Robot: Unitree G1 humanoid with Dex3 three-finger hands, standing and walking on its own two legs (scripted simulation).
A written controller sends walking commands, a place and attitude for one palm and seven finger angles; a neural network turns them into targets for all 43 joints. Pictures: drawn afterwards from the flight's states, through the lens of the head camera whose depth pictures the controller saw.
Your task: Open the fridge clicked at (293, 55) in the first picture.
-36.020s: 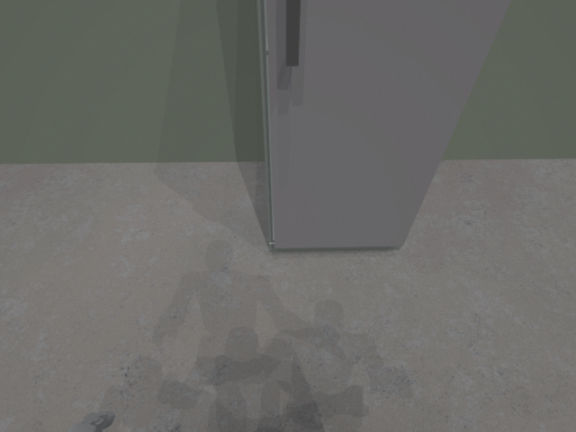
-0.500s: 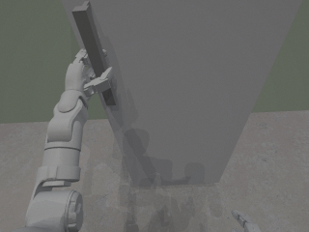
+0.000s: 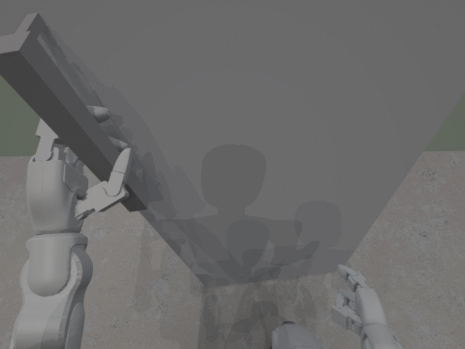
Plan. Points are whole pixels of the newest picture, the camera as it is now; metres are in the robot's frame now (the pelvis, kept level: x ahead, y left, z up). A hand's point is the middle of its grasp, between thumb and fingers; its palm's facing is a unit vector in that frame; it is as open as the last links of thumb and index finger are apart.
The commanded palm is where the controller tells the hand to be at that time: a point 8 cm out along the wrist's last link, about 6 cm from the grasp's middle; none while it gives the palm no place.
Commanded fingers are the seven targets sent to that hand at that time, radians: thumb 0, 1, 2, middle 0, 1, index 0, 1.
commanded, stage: walk backward, drawing the door open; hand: left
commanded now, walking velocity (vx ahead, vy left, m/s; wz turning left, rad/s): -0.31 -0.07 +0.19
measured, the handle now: (98, 134) +0.33 +0.16 +0.23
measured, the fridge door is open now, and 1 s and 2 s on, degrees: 10 40 71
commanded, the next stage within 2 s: stop walking and hold the door back in 1.82 s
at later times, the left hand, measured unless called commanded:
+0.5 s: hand (130, 232) +0.22 +0.11 +0.20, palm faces +0.58 -0.78 -0.25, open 7.5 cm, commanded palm +0.16 +0.14 +0.21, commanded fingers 0.00 0.90 0.90 -0.45 -1.40 -0.45 -1.40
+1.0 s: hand out of the picture +0.09 +0.01 +0.20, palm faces +0.73 -0.65 -0.22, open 7.9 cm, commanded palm +0.03 +0.02 +0.20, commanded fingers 0.00 0.90 0.90 -0.45 -1.40 -0.45 -1.40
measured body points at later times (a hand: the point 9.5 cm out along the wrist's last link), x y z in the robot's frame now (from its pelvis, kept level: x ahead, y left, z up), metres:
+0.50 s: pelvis +0.01 -0.15 -0.02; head +0.03 -0.17 +0.43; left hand +0.18 +0.15 +0.21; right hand +0.24 -0.36 -0.11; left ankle -0.03 -0.02 -0.74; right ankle +0.07 -0.23 -0.69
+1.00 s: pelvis -0.06 -0.29 -0.01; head -0.03 -0.27 +0.44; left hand +0.04 +0.04 +0.21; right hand +0.19 -0.40 -0.10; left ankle -0.11 -0.18 -0.74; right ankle +0.04 -0.35 -0.68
